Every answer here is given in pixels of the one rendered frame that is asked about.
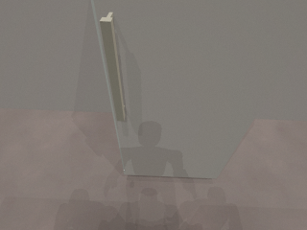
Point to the handle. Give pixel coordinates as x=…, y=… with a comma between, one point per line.
x=109, y=40

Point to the fridge door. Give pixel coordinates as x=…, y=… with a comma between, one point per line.
x=194, y=75

